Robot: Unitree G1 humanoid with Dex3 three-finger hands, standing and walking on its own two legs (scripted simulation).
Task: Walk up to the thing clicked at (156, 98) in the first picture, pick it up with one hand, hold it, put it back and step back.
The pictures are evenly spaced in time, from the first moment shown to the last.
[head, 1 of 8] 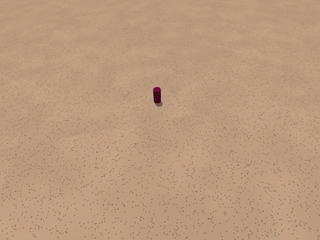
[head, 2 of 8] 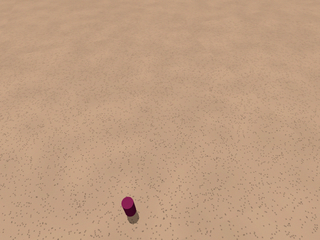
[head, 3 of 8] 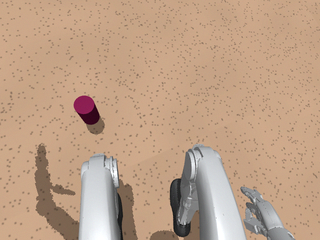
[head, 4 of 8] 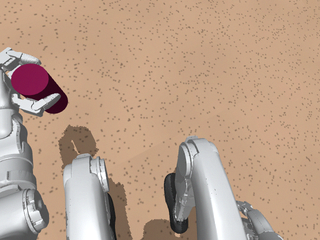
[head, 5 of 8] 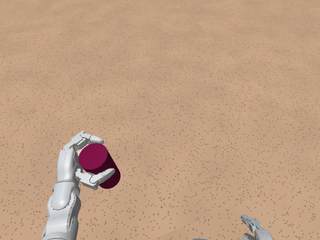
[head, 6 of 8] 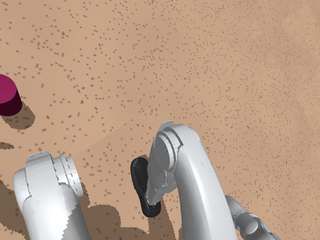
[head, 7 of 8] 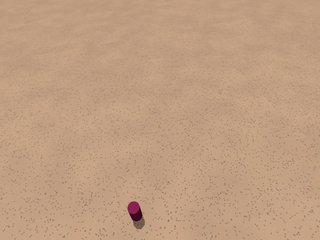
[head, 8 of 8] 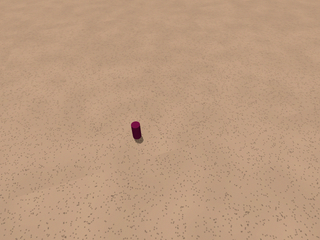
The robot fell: no
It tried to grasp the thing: yes
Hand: left
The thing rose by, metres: 0.67
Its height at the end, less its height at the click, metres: +0.00
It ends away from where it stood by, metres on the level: 0.02
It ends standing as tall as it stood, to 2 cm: yes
